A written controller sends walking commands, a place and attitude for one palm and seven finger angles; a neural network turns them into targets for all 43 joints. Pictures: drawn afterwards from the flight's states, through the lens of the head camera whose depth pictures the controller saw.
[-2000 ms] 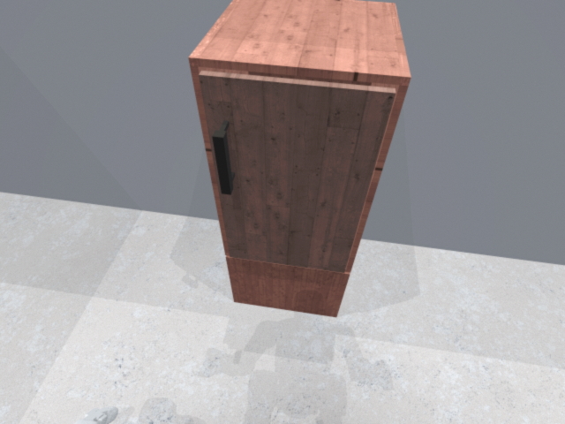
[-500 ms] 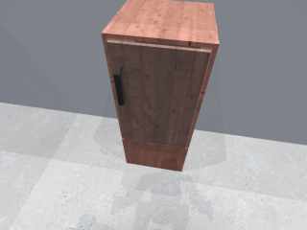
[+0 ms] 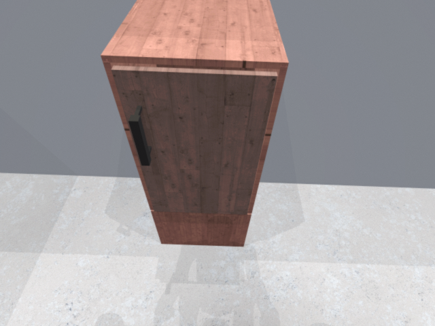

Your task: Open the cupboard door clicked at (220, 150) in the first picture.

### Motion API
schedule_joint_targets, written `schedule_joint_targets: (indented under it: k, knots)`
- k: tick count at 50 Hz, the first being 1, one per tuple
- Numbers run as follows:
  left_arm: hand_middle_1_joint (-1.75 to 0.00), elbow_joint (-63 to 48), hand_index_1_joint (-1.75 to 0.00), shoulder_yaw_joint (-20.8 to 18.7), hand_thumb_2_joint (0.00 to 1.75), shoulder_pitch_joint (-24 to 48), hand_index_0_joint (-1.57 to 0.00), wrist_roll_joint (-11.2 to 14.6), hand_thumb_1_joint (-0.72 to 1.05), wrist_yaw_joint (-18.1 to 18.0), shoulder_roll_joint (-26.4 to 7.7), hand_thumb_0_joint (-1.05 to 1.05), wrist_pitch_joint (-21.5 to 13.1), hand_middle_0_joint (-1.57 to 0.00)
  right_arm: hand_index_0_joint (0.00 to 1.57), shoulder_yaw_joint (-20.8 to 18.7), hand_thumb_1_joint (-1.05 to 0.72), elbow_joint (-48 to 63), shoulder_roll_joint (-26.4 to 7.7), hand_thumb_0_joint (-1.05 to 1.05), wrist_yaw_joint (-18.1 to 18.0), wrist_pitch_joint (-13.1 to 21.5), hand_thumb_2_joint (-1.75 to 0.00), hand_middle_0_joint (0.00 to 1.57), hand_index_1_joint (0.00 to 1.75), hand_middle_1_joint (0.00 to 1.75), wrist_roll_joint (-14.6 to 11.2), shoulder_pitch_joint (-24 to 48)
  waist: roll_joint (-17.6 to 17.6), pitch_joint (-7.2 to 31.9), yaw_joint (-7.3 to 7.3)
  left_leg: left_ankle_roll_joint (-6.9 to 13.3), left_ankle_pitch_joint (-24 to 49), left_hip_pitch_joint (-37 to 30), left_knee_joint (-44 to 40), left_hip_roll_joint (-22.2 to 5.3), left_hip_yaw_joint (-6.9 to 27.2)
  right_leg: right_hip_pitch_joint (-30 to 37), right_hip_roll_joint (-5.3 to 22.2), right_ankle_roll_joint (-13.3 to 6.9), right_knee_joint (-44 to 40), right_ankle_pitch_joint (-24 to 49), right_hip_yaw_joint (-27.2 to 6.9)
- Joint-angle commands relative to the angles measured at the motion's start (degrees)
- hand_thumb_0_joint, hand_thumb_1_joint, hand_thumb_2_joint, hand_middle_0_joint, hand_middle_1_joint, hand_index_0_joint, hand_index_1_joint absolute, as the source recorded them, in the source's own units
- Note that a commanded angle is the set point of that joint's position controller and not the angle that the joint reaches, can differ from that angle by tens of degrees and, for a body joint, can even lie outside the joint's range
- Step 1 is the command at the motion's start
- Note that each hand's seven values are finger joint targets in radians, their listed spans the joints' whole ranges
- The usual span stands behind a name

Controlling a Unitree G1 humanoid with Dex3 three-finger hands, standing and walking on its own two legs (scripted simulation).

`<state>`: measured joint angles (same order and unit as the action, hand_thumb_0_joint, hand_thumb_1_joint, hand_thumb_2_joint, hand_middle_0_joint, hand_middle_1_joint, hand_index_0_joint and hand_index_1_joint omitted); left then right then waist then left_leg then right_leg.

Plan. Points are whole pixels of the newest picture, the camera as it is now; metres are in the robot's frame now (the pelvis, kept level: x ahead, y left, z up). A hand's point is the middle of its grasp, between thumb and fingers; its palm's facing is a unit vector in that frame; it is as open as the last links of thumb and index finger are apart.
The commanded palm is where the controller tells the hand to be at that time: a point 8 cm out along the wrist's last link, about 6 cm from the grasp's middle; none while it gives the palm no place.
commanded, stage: come to a stop and stand still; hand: left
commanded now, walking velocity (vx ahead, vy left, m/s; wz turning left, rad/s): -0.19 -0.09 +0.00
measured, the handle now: (142, 136) +0.54 +0.22 +0.00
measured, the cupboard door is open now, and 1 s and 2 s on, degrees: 0 0 0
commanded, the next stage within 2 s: look again from close up in 1.24 s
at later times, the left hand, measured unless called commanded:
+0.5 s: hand out of the picture +0.07 +0.22 -0.18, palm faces +0.06 -0.98 -0.18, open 7.3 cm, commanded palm none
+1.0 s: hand out of the picture -0.08 +0.19 -0.17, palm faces +0.03 -0.98 -0.18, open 7.4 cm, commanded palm none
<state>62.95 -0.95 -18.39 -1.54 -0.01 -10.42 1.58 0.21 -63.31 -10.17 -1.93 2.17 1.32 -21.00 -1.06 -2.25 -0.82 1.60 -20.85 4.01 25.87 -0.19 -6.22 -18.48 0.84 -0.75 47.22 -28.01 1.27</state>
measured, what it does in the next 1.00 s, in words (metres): steps on the spot: right foot, then left foot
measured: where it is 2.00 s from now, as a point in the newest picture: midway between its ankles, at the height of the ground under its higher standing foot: outside the picture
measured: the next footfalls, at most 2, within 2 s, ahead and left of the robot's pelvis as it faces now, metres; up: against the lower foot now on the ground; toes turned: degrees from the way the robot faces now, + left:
right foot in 0.10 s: +0.09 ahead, -0.11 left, +0.00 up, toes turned -4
left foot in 0.44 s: +0.05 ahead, +0.14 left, +0.00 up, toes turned +4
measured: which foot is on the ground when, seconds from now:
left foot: down 0.00-0.12, up 0.14-0.42, down 0.44-1.00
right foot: up 0.00-0.08, down 0.10-0.46, up 0.48-0.76, down 0.78-1.00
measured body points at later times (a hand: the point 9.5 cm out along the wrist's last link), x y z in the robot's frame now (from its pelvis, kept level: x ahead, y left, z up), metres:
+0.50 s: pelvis +0.00 +0.03 -0.01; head +0.00 +0.06 +0.44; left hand +0.06 +0.27 -0.17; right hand +0.04 -0.20 -0.15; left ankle +0.01 +0.14 -0.74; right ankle +0.05 -0.10 -0.73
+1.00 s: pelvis -0.04 +0.03 +0.01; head -0.04 +0.03 +0.46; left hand -0.08 +0.24 -0.15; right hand -0.05 -0.18 -0.16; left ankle +0.01 +0.14 -0.73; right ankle -0.05 -0.07 -0.73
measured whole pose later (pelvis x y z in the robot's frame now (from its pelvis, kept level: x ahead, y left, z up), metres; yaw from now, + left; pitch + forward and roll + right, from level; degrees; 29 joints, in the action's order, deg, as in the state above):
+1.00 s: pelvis -0.04 +0.03 +0.01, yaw +0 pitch -2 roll +0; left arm 65.4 0.6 -20.3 -1.1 -2.0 -6.7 0.3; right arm -0.4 -65.6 -7.9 -1.7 -0.7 0.5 -16.8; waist 0.9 -1.0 -0.6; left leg 1.3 -7.6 12.4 21.9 -0.5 -5.1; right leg -7.3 0.0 -0.8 23.8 -14.5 2.3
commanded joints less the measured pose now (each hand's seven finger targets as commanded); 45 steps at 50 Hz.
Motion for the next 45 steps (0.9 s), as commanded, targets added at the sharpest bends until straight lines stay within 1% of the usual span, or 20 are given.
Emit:
schedule_joint_targets:
  k: [1, 3, 4, 5, 6, 7, 10, 14, 20, 21, 23, 24, 25, 29, 35, 37, 39, 40, 42, 45]
  knots:
    - [-0.3, -5.79, -0.3, -1.33, 0.9, 3.66, -0.2, 0.71, 0.9, -0.4, -2.66, 0.0, -1.88, -0.2, 0.2, -1.86, -0.9, 1.1, -9.59, 0.0, -1.28, 0.39, -0.9, 0.2, 0.3, 0.3, -0.26, -1.17, 6.36, -4.4, 1.4, 6.51, 49.32, 0.84, -4.72, -13.25, 7.35, -1.36, 1.85, 0.2, -10.24, 8.82, 2.02]
    - [-0.3, -3.72, -0.3, -1.67, 0.9, -2.47, -0.2, 0.72, 0.9, -0.81, -3.69, 0.0, -2.04, -0.2, 0.2, -2.09, -0.9, 0.7, -8.63, 0.0, -1.56, 0.35, -0.9, 0.2, 0.3, 0.3, -1.16, -0.55, 5.09, 0.17, 3.75, 2.74, 46.59, 2.08, 1.4, -10.39, 4.63, 9.03, 1.32, 0.55, -21.94, 26.32, 2.72]
    - [-0.3, -2.86, -0.3, -2.15, 0.9, -5.08, -0.2, 0.57, 0.9, -1.41, -6.53, 0.0, -2.51, -0.2, 0.2, -2.04, -0.9, 0.48, -6.75, 0.0, -1.5, 0.24, -0.9, 0.2, 0.3, 0.3, -1.62, -2.24, 0.98, 3.75, 3.94, 0.44, 36.27, 6.58, 5.48, -8.79, 4.38, 16.78, 5.61, -0.68, -21.98, 40.27, -2.78]
    - [-0.3, -2.75, -0.3, -2.52, 0.9, -5.59, -0.2, 0.66, 0.9, -2.01, -9.0, 0.0, -2.93, -0.2, 0.2, -1.9, -0.9, 0.54, -4.6, 0.0, -1.31, -0.19, -0.9, 0.2, 0.3, 0.3, -1.95, -4.02, -5.56, 7.49, 3.01, -1.57, 18.06, 12.01, 9.3, -5.3, 3.58, 22.3, 14.06, -5.27, -19.86, 59.21, -11.9]
    - [-0.3, -2.48, -0.3, -2.53, 0.9, -5.46, -0.2, 0.83, 0.9, -2.15, -10.56, 0.0, -2.8, -0.2, 0.2, -2.27, -0.9, 0.13, -3.07, 0.0, -1.4, -0.75, -0.9, 0.2, 0.3, 0.3, -2.12, -5.63, -7.27, 9.25, 2.1, -2.41, -3.71, 12.79, 13.27, -2.44, 2.85, 22.4, 21.14, -9.95, -21.31, 68.89, -13.52]
    - [-0.3, -2.42, -0.3, -2.48, 0.9, -4.48, -0.2, 0.92, 0.9, -2.53, -9.29, 0.0, -2.63, -0.2, 0.2, -2.38, -0.9, -0.08, -2.05, 0.0, -1.73, -1.49, -0.9, 0.2, 0.3, 0.3, -1.89, -3.52, -9.22, 7.34, 2.69, -2.51, -11.62, 13.32, 18.26, -2.67, 3.63, 20.36, 20.92, -12.29, -22.26, 72.51, -12.5]
    - [-0.3, -3.57, -0.3, -2.38, 0.9, 0.32, -0.2, 0.26, 0.9, -3.41, -7.45, 0.0, -1.91, -0.2, 0.2, -2.55, -0.9, -0.38, -0.55, 0.0, -1.55, -2.59, -0.9, 0.2, 0.3, 0.3, -1.52, -0.9, -5.78, 3.42, 2.32, -2.39, -12.45, 16.18, 25.12, -3.64, 6.44, 14.64, 19.91, -13.27, -23.6, 65.33, -10.89]
    - [-0.3, -6.02, -0.3, -3.27, 0.9, 4.1, -0.2, -0.12, 0.9, -3.26, -8.54, 0.0, -1.25, -0.2, 0.2, -3.16, -0.9, -0.05, 0.28, 0.0, -0.61, -3.66, -0.9, 0.2, 0.3, 0.3, -0.92, -1.26, -4.47, 3.63, 1.16, -3.19, -7.27, 15.25, 25.78, -2.62, 4.67, 8.35, 17.32, -11.46, -26.2, 49.38, -8.15]
    - [-0.3, -8.09, -0.3, -3.6, 0.9, 7.59, -0.2, -0.08, 0.9, -2.64, -7.99, 0.0, -0.44, -0.2, 0.2, -3.38, -0.9, 1.19, 0.54, 0.0, 0.15, -2.91, -0.9, 0.2, 0.3, 0.3, -0.67, -4.12, -7.3, 3.09, -1.4, -3.35, 5.86, 5.01, 5.88, -2.09, 1.9, -0.91, 12.13, -6.14, -24.66, 22.72, -5.12]
    - [-0.3, -8.49, -0.3, -3.32, 0.9, 7.34, -0.2, 0.27, 0.9, -2.44, -6.55, 0.0, -0.14, -0.2, 0.2, -3.4, -0.9, 1.33, -1.0, 0.0, 0.16, -2.43, -0.9, 0.2, 0.3, 0.3, -0.66, -4.79, -3.59, 1.98, -1.66, -2.91, 8.36, 2.31, 0.49, -3.15, 3.84, -4.31, 9.77, -4.06, -21.66, 16.88, -4.24]
    - [-0.3, -9.78, -0.3, -2.67, 0.9, 6.31, -0.2, 0.81, 0.9, -2.04, -2.03, 0.0, 0.53, -0.2, 0.2, -4.23, -0.9, 4.47, -7.5, 0.0, -0.12, -1.65, -0.9, 0.2, 0.3, 0.3, 0.29, -0.72, 15.24, -2.36, -0.08, 4.02, 7.75, 13.05, -13.88, -17.78, 22.6, -5.01, 0.13, 1.4, -9.61, 2.19, 2.35]
    - [-0.3, -9.38, -0.3, -2.78, 0.9, 6.37, -0.2, 0.55, 0.9, -1.99, -2.58, 0.0, 0.43, -0.2, 0.2, -3.81, -0.9, 6.08, -7.91, 0.0, -0.15, -1.64, -0.9, 0.2, 0.3, 0.3, 0.52, 3.76, 12.67, -3.48, 1.0, 6.89, 3.57, 19.75, -16.54, -18.91, 23.52, -0.76, 0.42, 1.17, -3.59, 0.88, -0.32]
    - [-0.3, -8.59, -0.3, -2.83, 0.9, 6.03, -0.2, 0.02, 0.9, -2.18, -2.85, 0.0, 0.97, -0.2, 0.2, -3.46, -0.9, 6.45, -6.88, 0.0, -0.45, -1.16, -0.9, 0.2, 0.3, 0.3, 0.45, 5.73, 16.04, -4.79, 1.59, 6.78, 3.19, 21.78, -18.34, -17.31, 22.83, -0.61, 1.1, 1.09, 0.65, 0.38, -2.2]
    - [-0.3, -5.35, -0.3, -2.14, 0.9, 1.0, -0.2, -0.08, 0.9, -1.45, -2.17, 0.0, 0.91, -0.2, 0.2, -2.85, -0.9, 6.57, -6.22, 0.0, -0.78, -1.42, -0.9, 0.2, 0.3, 0.3, -0.08, 7.38, 8.58, -2.72, 2.41, 5.45, 5.15, 13.43, -15.41, -12.17, 13.9, -3.09, 1.51, 1.86, 2.93, 6.27, -2.32]
    - [-0.3, -4.0, -0.3, -0.79, 0.9, -0.12, -0.2, 0.27, 0.9, -1.64, -1.97, 0.0, -0.23, -0.2, 0.2, -3.35, -0.9, 3.97, -7.07, 0.0, -0.48, -1.52, -0.9, 0.2, 0.3, 0.3, -0.44, 2.89, 6.85, 2.34, 0.31, 6.87, 13.78, 2.66, -11.7, -12.82, 14.77, 2.01, 1.87, 2.04, -17.46, 6.16, -0.02]
    - [-0.3, -1.91, -0.3, -0.71, 0.9, -3.3, -0.2, 0.28, 0.9, -1.95, -2.6, 0.0, -0.99, -0.2, 0.2, -3.21, -0.9, 3.21, -6.23, 0.0, -0.32, -1.4, -0.9, 0.2, 0.3, 0.3, -0.99, 3.09, 3.36, 3.35, 1.34, 3.66, 12.92, 5.41, -8.24, -9.81, 12.2, 9.24, 2.66, 1.7, -28.62, 16.4, -1.16]
    - [-0.3, -1.07, -0.3, -0.37, 0.9, -3.14, -0.2, 0.36, 0.9, -2.35, -4.21, 0.0, -1.72, -0.2, 0.2, -2.52, -0.9, 3.05, -3.7, 0.0, -0.01, -1.44, -0.9, 0.2, 0.3, 0.3, -1.47, 3.52, -1.42, 1.25, 0.21, 0.15, 10.89, 6.88, -6.34, -5.87, 8.38, 7.91, 7.57, -0.67, -30.21, 18.41, -7.1]
    - [-0.3, -1.04, -0.3, -0.17, 0.9, -2.69, -0.2, 0.54, 0.9, -2.38, -4.48, 0.0, -1.89, -0.2, 0.2, -2.27, -0.9, 2.61, -3.21, 0.0, 0.24, -1.39, -0.9, 0.2, 0.3, 0.3, -1.4, 3.41, 0.03, 1.09, -0.1, -0.15, 11.96, 5.64, -6.72, -5.44, 8.44, 6.55, 8.43, -1.16, -30.08, 18.95, -6.72]
    - [-0.3, -0.15, -0.3, 0.24, 0.9, -2.16, -0.2, 0.66, 0.9, -2.35, -3.13, 0.0, -2.32, -0.2, 0.2, -2.17, -0.9, 1.4, -3.56, 0.0, 0.14, -1.83, -0.9, 0.2, 0.3, 0.3, -1.01, 3.4, -5.73, -0.36, -0.43, -0.42, 11.89, 3.18, -6.04, -5.68, 7.74, 2.82, 6.83, -1.04, -30.91, 15.01, -6.8]
    - [-0.3, 0.19, -0.3, 0.44, 0.9, -2.84, -0.2, 0.66, 0.9, -2.49, -2.62, 0.0, -2.1, -0.2, 0.2, -1.8, -0.9, -0.08, -3.51, 0.0, 0.16, -1.93, -0.9, 0.2, 0.3, 0.3, -0.99, 2.1, -2.62, -2.46, -0.3, -0.34, 9.69, 3.52, -7.46, -5.94, 8.06, 1.49, 5.87, -0.75, -31.66, 10.76, -6.11]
